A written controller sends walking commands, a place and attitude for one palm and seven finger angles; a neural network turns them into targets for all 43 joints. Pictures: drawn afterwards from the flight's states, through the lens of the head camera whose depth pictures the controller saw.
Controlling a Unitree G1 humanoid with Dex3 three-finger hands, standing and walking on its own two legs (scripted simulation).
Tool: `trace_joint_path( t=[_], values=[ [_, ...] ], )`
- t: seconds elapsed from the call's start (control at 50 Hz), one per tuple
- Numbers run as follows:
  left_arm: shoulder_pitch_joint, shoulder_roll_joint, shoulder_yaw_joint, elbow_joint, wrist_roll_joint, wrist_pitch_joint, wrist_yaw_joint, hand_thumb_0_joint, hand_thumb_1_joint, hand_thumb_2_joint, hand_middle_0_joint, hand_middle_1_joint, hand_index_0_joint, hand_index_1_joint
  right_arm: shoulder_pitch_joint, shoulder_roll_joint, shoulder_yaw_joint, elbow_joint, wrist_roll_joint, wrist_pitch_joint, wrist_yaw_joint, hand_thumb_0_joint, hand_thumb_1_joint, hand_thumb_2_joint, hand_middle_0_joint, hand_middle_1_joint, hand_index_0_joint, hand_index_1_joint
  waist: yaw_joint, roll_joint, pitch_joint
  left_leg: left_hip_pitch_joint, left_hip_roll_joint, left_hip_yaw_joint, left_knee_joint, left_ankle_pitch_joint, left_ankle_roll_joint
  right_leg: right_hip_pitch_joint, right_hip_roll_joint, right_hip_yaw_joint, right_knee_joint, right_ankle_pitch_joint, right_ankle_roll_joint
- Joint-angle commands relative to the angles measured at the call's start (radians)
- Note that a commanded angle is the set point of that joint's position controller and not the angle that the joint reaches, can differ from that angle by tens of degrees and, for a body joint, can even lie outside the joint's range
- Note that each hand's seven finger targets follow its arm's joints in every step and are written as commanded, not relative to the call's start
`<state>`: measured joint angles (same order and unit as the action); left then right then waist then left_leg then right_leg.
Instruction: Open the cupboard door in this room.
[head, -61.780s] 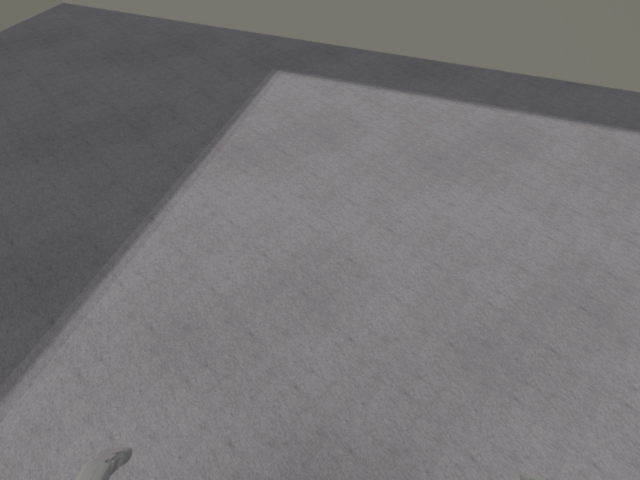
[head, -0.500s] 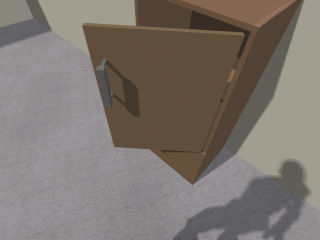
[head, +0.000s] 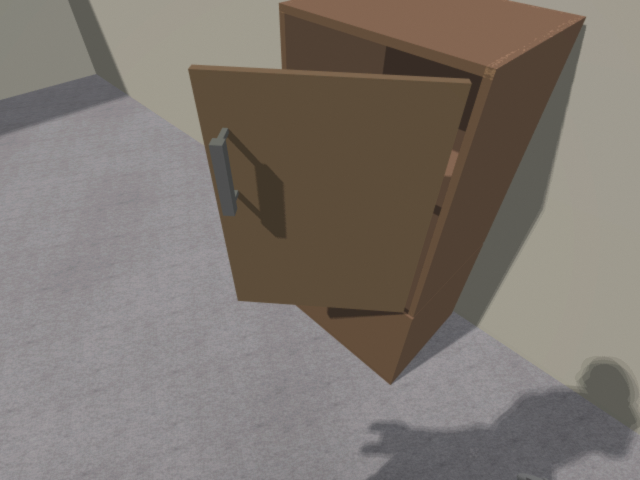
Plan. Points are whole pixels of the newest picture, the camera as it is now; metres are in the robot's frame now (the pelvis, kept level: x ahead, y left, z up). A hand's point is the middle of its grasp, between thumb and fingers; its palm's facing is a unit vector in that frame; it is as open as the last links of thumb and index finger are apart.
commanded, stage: look again from close up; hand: left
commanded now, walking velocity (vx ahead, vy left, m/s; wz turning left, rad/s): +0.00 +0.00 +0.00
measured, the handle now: (227, 172) +0.59 +0.21 +0.08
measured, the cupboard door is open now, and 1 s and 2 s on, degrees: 40 40 40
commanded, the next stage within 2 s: shuffle to correct the standing spot in 0.06 s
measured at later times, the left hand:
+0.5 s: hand out of the picture -0.03 +0.19 -0.18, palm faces +0.01 -0.99 -0.16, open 7.4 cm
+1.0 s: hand out of the picture +0.05 +0.19 -0.18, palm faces +0.01 -0.97 -0.22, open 7.3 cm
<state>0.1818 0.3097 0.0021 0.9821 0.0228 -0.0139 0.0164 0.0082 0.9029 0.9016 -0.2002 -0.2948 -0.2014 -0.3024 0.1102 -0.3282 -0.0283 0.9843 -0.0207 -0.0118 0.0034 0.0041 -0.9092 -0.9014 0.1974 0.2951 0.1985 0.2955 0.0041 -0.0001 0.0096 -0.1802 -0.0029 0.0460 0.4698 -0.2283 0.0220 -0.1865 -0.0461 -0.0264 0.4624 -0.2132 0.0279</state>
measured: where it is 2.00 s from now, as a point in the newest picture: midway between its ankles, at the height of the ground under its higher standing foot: outside the picture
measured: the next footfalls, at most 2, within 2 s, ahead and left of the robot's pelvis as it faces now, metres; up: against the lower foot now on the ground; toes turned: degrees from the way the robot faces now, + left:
none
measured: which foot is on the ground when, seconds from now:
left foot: down 0.00-1.00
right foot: down 0.00-1.00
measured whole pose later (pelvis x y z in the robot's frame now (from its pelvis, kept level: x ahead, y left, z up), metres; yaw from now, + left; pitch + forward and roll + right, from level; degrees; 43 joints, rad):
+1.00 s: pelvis +0.03 +0.01 -0.01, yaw -2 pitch -2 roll +0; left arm 0.28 0.16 0.03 1.03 0.02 0.00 0.06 0.02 0.93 0.90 -0.20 -0.29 -0.20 -0.30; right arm 0.22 -0.16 -0.05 1.07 -0.01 0.01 -0.04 0.02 -0.93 -0.90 0.20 0.30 0.20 0.30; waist 0.00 -0.01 0.09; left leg -0.20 0.00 0.08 0.55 -0.32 0.03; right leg -0.22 -0.05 0.00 0.54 -0.29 0.04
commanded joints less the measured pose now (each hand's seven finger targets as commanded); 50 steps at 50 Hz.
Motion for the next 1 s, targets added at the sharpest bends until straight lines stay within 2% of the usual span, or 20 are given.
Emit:
trace_joint_path(
  t=[0.0,0.08,0.14,0.18,0.26,0.32,0.38,0.44,0.48,0.56,0.6,0.64,0.68,0.7,0.72,0.76,0.8,0.84,0.9,0.98],
  values=[
    [-0.032,0.179,0.033,-0.062,-0.001,-0.014,0.001,0.0,0.9,0.9,-0.2,-0.3,-0.2,-0.3,-0.015,-0.153,-0.024,-0.044,0.002,-0.017,-0.003,0.0,-0.9,-0.9,0.2,0.3,0.2,0.3,-0.012,0.006,0.02,-0.047,0.095,-0.12,-0.153,-0.062,0.011,-0.035,-0.071,0.107,-0.137,-0.086,-0.051],
    [-0.024,0.181,0.028,-0.043,-0.001,-0.012,-0.002,0.0,0.9,0.9,-0.2,-0.3,-0.2,-0.3,-0.016,-0.161,-0.02,-0.031,0.003,-0.016,-0.001,0.0,-0.9,-0.9,0.2,0.3,0.2,0.3,-0.009,0.014,0.024,-0.065,0.097,-0.126,-0.173,-0.104,0.005,-0.034,-0.075,0.102,-0.148,-0.099,-0.047],
    [-0.007,0.175,0.024,-0.028,-0.002,-0.012,-0.002,0.0,0.9,0.9,-0.2,-0.3,-0.2,-0.3,0.002,-0.153,-0.015,-0.013,0.004,-0.013,0.001,0.0,-0.9,-0.9,0.2,0.3,0.2,0.3,-0.008,-0.011,0.028,-0.072,0.094,-0.124,-0.176,-0.111,0.003,-0.031,-0.079,0.102,-0.16,-0.112,-0.044],
    [0.046,0.09,0.006,0.004,-0.004,0.0,0.002,0.0,0.9,0.9,-0.2,-0.3,-0.2,-0.3,0.055,-0.07,0.006,0.018,0.0,0.0,0.002,0.0,-0.9,-0.9,0.2,0.3,0.2,0.3,-0.009,-0.027,0.013,-0.074,0.088,-0.112,-0.174,-0.182,-0.01,-0.028,-0.077,0.099,-0.17,-0.195,-0.029],
    [0.104,0.078,0.013,0.018,0.004,0.018,0.003,0.0,0.9,0.9,-0.2,-0.3,-0.2,-0.3,0.114,-0.052,0.007,0.047,-0.006,0.02,0.003,0.0,-0.9,-0.9,0.2,0.3,0.2,0.3,-0.003,-0.035,0.083,-0.152,0.072,-0.105,-0.158,-0.358,-0.005,-0.076,-0.064,0.104,-0.162,-0.381,-0.034],
    [0.146,0.053,0.02,0.03,0.0,0.014,-0.001,0.0,0.9,0.9,-0.2,-0.3,-0.2,-0.3,0.148,-0.027,0.004,0.063,-0.002,0.016,-0.003,0.0,-0.9,-0.9,0.2,0.3,0.2,0.3,-0.004,-0.057,0.095,-0.148,0.06,-0.09,-0.118,-0.304,0.002,-0.074,-0.068,0.114,-0.144,-0.35,-0.051],
    [0.17,0.016,0.025,0.039,-0.003,0.008,-0.005,0.0,0.9,0.9,-0.2,-0.3,-0.2,-0.3,0.192,-0.01,-0.001,0.081,0.002,0.007,-0.01,0.0,-0.9,-0.9,0.2,0.3,0.2,0.3,-0.01,0.002,0.072,-0.124,0.085,-0.116,-0.136,-0.321,0.016,-0.066,-0.047,0.078,-0.076,-0.305,-0.06],
    [0.2,-0.027,0.026,0.045,0.003,0.005,-0.003,0.0,0.9,0.9,-0.2,-0.3,-0.2,-0.3,0.212,-0.004,-0.009,0.089,0.005,0.003,-0.013,0.0,-0.9,-0.9,0.2,0.3,0.2,0.3,-0.003,0.047,0.127,-0.169,0.12,-0.166,-0.186,-0.41,0.038,-0.08,-0.019,0.038,-0.019,-0.274,-0.058],
    [0.23,-0.055,0.026,0.054,0.004,0.001,-0.003,0.0,0.9,0.9,-0.2,-0.3,-0.2,-0.3,0.226,0.005,-0.013,0.092,0.006,-0.001,-0.016,0.0,-0.9,-0.9,0.2,0.3,0.2,0.3,0.001,0.06,0.13,-0.171,0.138,-0.187,-0.202,-0.425,0.051,-0.074,-0.008,0.021,0.014,-0.237,-0.061],
    [0.248,-0.105,0.023,0.062,0.004,-0.009,-0.001,0.0,0.9,0.9,-0.2,-0.3,-0.2,-0.3,0.276,0.028,-0.018,0.111,0.009,-0.019,-0.025,0.0,-0.9,-0.9,0.2,0.3,0.2,0.3,-0.002,0.084,0.13,-0.094,0.186,-0.233,-0.217,-0.304,0.083,-0.103,0.007,-0.021,0.093,-0.113,-0.063],
    [0.254,-0.118,0.023,0.066,0.003,-0.014,0.003,0.0,0.9,0.9,-0.2,-0.3,-0.2,-0.3,0.295,0.052,-0.016,0.12,0.012,-0.027,-0.031,0.0,-0.9,-0.9,0.2,0.3,0.2,0.3,0.0,0.085,0.117,-0.048,0.193,-0.216,-0.184,-0.125,0.092,-0.099,0.002,-0.026,0.087,-0.058,-0.063],
    [0.286,-0.133,0.019,0.088,-0.002,-0.016,0.013,0.0,0.9,0.9,-0.2,-0.3,-0.2,-0.3,0.289,0.08,-0.007,0.123,0.014,-0.029,-0.039,0.0,-0.9,-0.9,0.2,0.3,0.2,0.3,0.01,0.043,0.099,-0.049,0.162,-0.141,-0.117,0.109,0.067,-0.038,-0.02,0.0,0.051,0.051,-0.06],
    [0.316,-0.124,0.019,0.113,-0.007,-0.017,0.026,0.0,0.9,0.9,-0.2,-0.3,-0.2,-0.3,0.281,0.106,-0.001,0.125,0.017,-0.028,-0.047,0.0,-0.9,-0.9,0.2,0.3,0.2,0.3,0.007,-0.041,0.064,-0.035,0.107,-0.058,-0.01,0.295,0.027,0.028,-0.061,0.06,0.022,0.298,-0.065],
    [0.316,-0.114,0.018,0.116,-0.008,-0.015,0.031,0.0,0.9,0.9,-0.2,-0.3,-0.2,-0.3,0.286,0.118,0.0,0.126,0.019,-0.027,-0.051,0.0,-0.9,-0.9,0.2,0.3,0.2,0.3,0.0,-0.057,0.076,-0.036,0.095,-0.039,0.001,0.367,0.01,0.04,-0.075,0.063,0.029,0.463,-0.063],
    [0.311,-0.112,0.016,0.117,-0.011,-0.015,0.036,0.0,0.9,0.9,-0.2,-0.3,-0.2,-0.3,0.291,0.118,0.0,0.13,0.019,-0.025,-0.055,0.0,-0.9,-0.9,0.2,0.3,0.2,0.3,-0.007,-0.058,0.048,-0.002,0.098,-0.035,0.0,0.445,0.0,0.053,-0.083,0.057,0.034,0.578,-0.052],
    [0.282,-0.101,0.022,0.096,-0.013,-0.008,0.044,0.0,0.9,0.9,-0.2,-0.3,-0.2,-0.3,0.292,0.112,-0.01,0.134,0.023,-0.019,-0.061,0.0,-0.9,-0.9,0.2,0.3,0.2,0.3,-0.013,-0.01,0.011,0.048,0.107,-0.033,0.002,0.581,-0.007,0.063,-0.08,0.043,0.049,0.61,-0.033],
    [0.266,-0.077,0.031,0.074,-0.011,-0.002,0.049,0.0,0.9,0.9,-0.2,-0.3,-0.2,-0.3,0.275,0.104,-0.022,0.118,0.024,-0.01,-0.063,0.0,-0.9,-0.9,0.2,0.3,0.2,0.3,-0.011,-0.001,0.002,0.06,0.107,-0.025,0.031,0.637,-0.006,0.048,-0.084,0.052,0.072,0.662,-0.036],
    [0.247,-0.065,0.044,0.049,-0.009,0.004,0.051,0.0,0.9,0.9,-0.2,-0.3,-0.2,-0.3,0.261,0.091,-0.035,0.098,0.021,0.002,-0.064,0.0,-0.9,-0.9,0.2,0.3,0.2,0.3,-0.013,-0.002,-0.02,0.069,0.11,-0.021,0.06,0.624,-0.007,0.032,-0.09,0.064,0.096,0.67,-0.046],
    [0.212,-0.064,0.05,0.028,-0.007,0.012,0.048,0.0,0.9,0.9,-0.2,-0.3,-0.2,-0.3,0.231,0.087,-0.045,0.079,0.016,0.015,-0.059,0.0,-0.9,-0.9,0.2,0.3,0.2,0.3,-0.011,-0.031,-0.033,0.064,0.113,-0.021,0.072,0.516,-0.001,0.012,-0.094,0.081,0.087,0.589,-0.059],
    [0.158,-0.044,0.049,-0.006,-0.002,0.021,0.041,0.0,0.9,0.9,-0.2,-0.3,-0.2,-0.3,0.192,0.096,-0.04,0.049,0.015,0.029,-0.043,0.0,-0.9,-0.9,0.2,0.3,0.2,0.3,-0.014,-0.069,-0.011,0.001,0.086,-0.027,0.055,0.169,-0.011,-0.034,-0.132,0.142,0.007,0.352,-0.093]
  ],
)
